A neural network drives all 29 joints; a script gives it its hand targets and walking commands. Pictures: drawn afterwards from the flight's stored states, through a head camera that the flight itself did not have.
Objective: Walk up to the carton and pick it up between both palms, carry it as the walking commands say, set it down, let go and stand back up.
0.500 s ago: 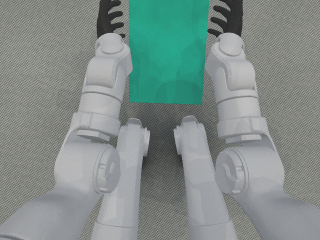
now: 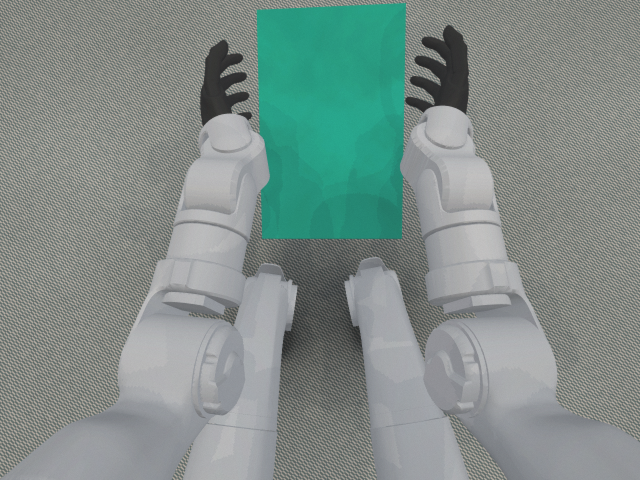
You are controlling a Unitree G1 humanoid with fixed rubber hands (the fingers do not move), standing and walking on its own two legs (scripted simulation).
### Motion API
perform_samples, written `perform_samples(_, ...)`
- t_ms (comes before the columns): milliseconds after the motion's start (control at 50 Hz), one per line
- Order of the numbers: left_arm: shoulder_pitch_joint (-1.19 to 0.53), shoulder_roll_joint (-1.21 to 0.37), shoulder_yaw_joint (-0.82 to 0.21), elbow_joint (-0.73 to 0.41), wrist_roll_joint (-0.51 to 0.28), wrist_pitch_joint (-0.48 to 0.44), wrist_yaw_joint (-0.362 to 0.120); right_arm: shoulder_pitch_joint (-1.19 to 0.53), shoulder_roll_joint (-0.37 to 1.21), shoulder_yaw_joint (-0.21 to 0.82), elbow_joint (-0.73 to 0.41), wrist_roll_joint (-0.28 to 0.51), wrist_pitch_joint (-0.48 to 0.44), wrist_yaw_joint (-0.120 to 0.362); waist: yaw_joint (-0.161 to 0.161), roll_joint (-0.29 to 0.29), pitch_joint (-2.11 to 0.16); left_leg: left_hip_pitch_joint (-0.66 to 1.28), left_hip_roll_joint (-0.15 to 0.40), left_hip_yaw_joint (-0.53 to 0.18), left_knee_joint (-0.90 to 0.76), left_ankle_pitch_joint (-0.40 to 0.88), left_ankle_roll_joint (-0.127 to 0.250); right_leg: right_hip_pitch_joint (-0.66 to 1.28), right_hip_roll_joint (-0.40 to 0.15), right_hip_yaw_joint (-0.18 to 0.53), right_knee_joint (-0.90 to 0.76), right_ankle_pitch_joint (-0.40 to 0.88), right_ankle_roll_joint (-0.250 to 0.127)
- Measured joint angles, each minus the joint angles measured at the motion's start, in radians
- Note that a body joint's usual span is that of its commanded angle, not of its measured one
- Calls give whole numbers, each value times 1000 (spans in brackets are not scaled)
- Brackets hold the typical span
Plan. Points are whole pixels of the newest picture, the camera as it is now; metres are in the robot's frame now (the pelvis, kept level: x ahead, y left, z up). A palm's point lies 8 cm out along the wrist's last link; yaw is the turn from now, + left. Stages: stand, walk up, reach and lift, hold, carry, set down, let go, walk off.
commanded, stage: reach and lift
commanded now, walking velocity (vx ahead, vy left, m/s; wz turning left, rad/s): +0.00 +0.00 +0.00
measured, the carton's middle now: (333, 136) +0.50 -0.02 -0.14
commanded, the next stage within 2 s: none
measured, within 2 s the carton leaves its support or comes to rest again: neither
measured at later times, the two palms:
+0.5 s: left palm (198, 88) +0.46 +0.09 +0.06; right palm (507, 83) +0.45 -0.14 +0.07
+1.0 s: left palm (149, 39) +0.46 +0.10 +0.13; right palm (548, 28) +0.45 -0.14 +0.14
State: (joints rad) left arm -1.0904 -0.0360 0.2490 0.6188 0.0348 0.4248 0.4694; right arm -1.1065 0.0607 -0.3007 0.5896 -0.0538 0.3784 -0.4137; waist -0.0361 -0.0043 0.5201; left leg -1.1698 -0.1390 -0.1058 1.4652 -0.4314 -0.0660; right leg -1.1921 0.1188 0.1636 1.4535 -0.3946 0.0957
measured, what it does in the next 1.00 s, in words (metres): rises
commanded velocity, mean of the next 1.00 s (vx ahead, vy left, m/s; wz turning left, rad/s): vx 0.00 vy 0.00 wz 0.00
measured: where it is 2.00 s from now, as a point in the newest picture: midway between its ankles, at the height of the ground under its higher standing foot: (322, 341)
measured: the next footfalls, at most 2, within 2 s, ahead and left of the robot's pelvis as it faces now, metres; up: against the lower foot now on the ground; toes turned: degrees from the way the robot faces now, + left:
none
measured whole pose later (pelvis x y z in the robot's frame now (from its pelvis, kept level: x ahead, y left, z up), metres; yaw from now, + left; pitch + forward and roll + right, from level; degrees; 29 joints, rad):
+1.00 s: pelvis +0.11 +0.00 +0.15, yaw +1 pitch +9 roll +0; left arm -0.51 -0.21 0.28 0.64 0.20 0.32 0.24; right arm -0.50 0.23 -0.36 0.58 -0.23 0.28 -0.27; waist -0.04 0.02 0.02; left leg -0.59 -0.08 -0.18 0.72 -0.29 -0.03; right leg -0.60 0.06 0.14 0.69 -0.26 0.04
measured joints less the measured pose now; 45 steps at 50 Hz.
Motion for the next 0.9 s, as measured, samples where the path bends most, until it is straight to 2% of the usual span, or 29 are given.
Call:
perform_samples(100,24,-2,1,-11,3,1,-42,24,3,-5,-5,-18,-6,18,0,8,-7,49,3,-1,-41,9,4,49,-3,3,-41,8,-2)
perform_samples(160,32,-1,8,-20,0,10,-72,36,4,0,-17,-9,2,14,3,3,2,94,7,3,-72,14,6,91,-3,9,-69,14,-3)
perform_samples(240,62,-8,1,-33,9,17,-82,65,15,-5,-18,-21,-2,24,3,5,-15,139,11,-2,-115,23,7,136,-4,8,-114,24,-7)
perform_samples(320,109,-32,25,16,35,12,-109,115,32,-31,26,-39,-7,39,6,9,-118,137,17,-8,-158,31,7,135,-5,7,-158,34,-13)
perform_samples(380,170,-49,42,64,60,5,-151,176,45,-42,73,-59,-11,52,7,10,-251,117,22,-12,-197,37,7,113,-6,7,-197,41,-17)
perform_samples(420,214,-61,50,105,75,1,-155,219,57,-51,115,-71,-15,53,6,13,-356,104,25,-18,-226,40,7,101,-7,3,-227,45,-21)
perform_samples(500,260,-84,91,184,138,-12,-177,273,83,-95,182,-118,-25,62,5,14,-466,168,34,-27,-292,39,10,164,-9,-3,-295,45,-33)
perform_samples(600,310,-111,148,229,224,-37,-211,328,116,-144,216,-187,-46,77,13,3,-516,306,47,-29,-402,46,15,296,-13,3,-397,53,-46)
perform_samples(660,357,-124,177,224,268,-55,-237,364,138,-174,230,-233,-68,112,12,1,-534,380,53,-35,-478,61,17,370,-19,1,-471,66,-53)
perform_samples(760,444,-123,165,169,280,-90,-294,448,148,-160,178,-246,-92,225,7,8,-522,476,61,-54,-589,93,20,474,-30,-10,-592,97,-61)
perform_samples(820,480,-122,131,120,248,-104,-311,499,152,-123,112,-231,-101,243,4,10,-495,514,61,-64,-638,111,23,516,-38,-17,-645,112,-62)
perform_samples(900,516,-134,84,70,211,-110,-286,548,156,-85,38,-202,-99,232,1,15,-471,550,58,-74,-689,129,28,559,-48,-23,-701,127,-61)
